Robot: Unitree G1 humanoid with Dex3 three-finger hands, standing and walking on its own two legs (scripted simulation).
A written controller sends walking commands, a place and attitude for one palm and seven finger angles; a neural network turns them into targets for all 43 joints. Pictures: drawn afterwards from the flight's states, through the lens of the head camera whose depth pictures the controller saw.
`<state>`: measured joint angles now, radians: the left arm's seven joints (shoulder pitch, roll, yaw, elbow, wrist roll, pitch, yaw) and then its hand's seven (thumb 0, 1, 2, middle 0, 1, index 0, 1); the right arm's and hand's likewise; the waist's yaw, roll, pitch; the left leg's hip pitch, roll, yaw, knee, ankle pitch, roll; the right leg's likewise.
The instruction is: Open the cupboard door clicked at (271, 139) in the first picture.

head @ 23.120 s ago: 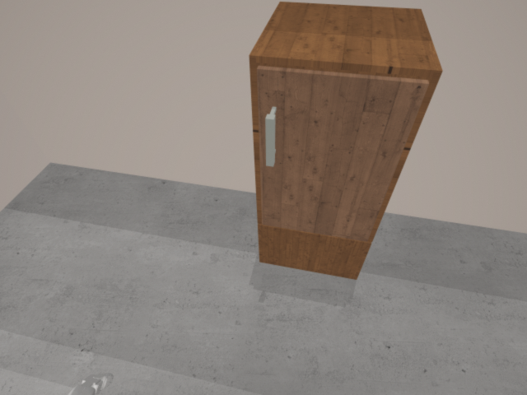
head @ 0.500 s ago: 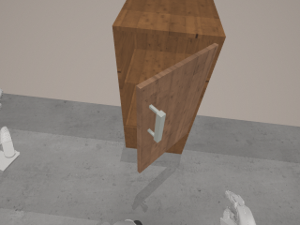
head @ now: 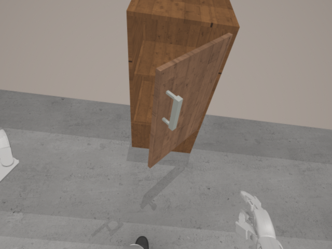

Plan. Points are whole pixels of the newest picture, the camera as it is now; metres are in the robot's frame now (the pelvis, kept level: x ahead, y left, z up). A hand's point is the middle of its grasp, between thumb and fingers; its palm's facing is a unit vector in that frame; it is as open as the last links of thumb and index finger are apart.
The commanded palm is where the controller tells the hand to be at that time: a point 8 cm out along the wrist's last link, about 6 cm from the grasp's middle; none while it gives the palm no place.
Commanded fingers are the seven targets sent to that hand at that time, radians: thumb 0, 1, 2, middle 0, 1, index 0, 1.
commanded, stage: stop stepping back and stand still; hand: left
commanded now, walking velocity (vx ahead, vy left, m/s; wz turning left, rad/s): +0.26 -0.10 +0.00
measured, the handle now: (170, 111) +0.55 +0.02 -0.04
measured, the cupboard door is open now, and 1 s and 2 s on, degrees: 48 48 48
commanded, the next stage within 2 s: let the arm hang, fingers relaxed in 1.04 s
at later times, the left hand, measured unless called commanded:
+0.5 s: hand (12, 220) +0.13 +0.24 +0.17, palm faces +0.37 -0.84 -0.39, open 7.5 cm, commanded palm +0.04 +0.28 +0.18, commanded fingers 0.00 0.90 0.90 -0.20 -0.30 -0.20 -0.30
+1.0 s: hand out of the picture +0.06 +0.21 +0.17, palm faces +0.40 -0.80 -0.45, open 7.4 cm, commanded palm +0.01 +0.26 +0.18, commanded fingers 0.00 0.90 0.90 -0.20 -0.30 -0.20 -0.30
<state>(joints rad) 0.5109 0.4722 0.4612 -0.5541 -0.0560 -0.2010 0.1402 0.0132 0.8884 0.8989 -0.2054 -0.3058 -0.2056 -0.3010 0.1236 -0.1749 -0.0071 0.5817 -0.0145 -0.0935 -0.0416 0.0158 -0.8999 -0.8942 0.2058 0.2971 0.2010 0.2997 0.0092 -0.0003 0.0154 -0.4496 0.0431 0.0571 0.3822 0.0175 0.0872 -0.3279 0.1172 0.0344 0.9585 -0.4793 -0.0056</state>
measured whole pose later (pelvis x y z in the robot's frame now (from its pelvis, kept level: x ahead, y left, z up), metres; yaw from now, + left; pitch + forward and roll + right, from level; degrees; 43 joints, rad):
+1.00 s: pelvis -0.14 -0.03 +0.01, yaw -3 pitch +1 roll +3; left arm 0.54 0.35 0.34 -0.43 0.00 -0.21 0.17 0.01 0.89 0.90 -0.21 -0.31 -0.21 -0.30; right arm 0.24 -0.24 -0.03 0.64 -0.01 -0.13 -0.09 0.02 -0.90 -0.89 0.20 0.30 0.20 0.30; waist 0.01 -0.03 -0.03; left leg -0.20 0.01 0.08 0.48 -0.31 0.04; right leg -0.25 0.01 -0.12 0.41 -0.19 -0.10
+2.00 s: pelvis -0.16 +0.02 +0.01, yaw -3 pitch -2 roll +0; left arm 0.28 0.14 0.00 1.16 0.01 0.00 0.03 0.00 0.91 0.90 -0.19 -0.30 -0.19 -0.30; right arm 0.33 -0.12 0.01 1.14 -0.02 0.01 -0.03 0.01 -0.91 -0.89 0.20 0.30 0.20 0.30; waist 0.00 0.02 0.04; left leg -0.10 -0.03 0.07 0.38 -0.25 0.04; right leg -0.20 -0.02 -0.11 0.40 -0.16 -0.03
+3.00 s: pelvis -0.13 +0.01 +0.01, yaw -3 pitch -1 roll +0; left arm 0.22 0.17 0.02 1.14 0.01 -0.01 0.03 0.00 0.91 0.90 -0.19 -0.30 -0.20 -0.30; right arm 0.25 -0.17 0.00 1.14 -0.02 0.00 -0.04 0.01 -0.91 -0.89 0.20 0.30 0.20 0.30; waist 0.00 0.01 0.06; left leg -0.06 -0.01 0.06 0.36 -0.27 0.02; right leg -0.17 0.00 -0.12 0.39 -0.20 -0.04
